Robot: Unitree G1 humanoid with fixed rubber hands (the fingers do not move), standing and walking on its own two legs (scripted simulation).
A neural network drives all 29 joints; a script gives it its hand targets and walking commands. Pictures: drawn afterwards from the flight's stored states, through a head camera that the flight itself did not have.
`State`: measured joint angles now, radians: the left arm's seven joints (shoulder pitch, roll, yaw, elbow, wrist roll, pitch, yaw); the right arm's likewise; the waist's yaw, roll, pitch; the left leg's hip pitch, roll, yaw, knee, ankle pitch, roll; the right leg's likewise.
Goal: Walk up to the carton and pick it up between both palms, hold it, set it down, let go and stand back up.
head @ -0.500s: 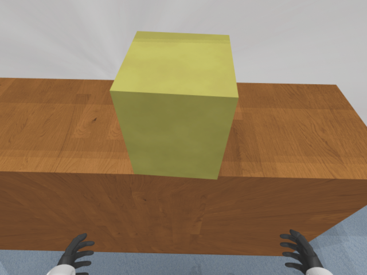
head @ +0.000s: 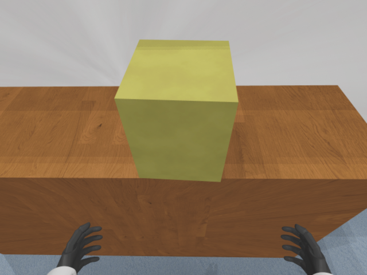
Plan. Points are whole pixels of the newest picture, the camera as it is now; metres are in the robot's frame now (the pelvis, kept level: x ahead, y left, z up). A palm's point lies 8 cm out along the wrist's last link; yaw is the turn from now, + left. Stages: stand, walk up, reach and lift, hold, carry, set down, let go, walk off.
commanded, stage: reach and lift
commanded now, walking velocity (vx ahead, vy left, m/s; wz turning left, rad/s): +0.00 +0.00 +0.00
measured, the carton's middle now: (181, 113) +0.44 +0.04 +0.12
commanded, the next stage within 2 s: none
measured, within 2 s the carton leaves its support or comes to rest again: neither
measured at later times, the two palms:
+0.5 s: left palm (60, 246) +0.17 +0.25 +0.06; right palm (307, 240) +0.18 -0.19 +0.05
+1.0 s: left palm (63, 211) +0.21 +0.23 +0.11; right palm (301, 204) +0.22 -0.17 +0.11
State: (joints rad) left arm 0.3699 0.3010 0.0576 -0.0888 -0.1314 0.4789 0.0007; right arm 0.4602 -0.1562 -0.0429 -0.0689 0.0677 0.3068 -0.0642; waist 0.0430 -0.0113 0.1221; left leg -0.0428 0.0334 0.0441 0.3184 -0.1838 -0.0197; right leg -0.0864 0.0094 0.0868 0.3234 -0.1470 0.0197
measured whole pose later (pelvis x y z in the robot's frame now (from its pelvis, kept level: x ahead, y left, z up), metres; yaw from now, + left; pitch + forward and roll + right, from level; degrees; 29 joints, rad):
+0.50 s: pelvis +0.01 +0.00 +0.00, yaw +1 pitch -6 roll +0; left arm 0.42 0.35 0.08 -0.35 -0.24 0.46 -0.04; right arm 0.51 -0.13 0.00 -0.41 0.18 0.41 -0.16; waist 0.06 0.00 0.07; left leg -0.03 0.04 0.03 0.33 -0.20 -0.02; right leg -0.06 0.01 0.07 0.30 -0.15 0.02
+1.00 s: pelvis +0.01 +0.00 +0.00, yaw +1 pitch -5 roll +0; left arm 0.23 0.39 0.08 -0.44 -0.31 0.57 -0.06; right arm 0.31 -0.12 0.00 -0.53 0.27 0.54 -0.23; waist 0.06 -0.02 0.03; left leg -0.04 0.03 0.02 0.33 -0.20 -0.02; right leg -0.08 0.00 0.06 0.34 -0.17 0.01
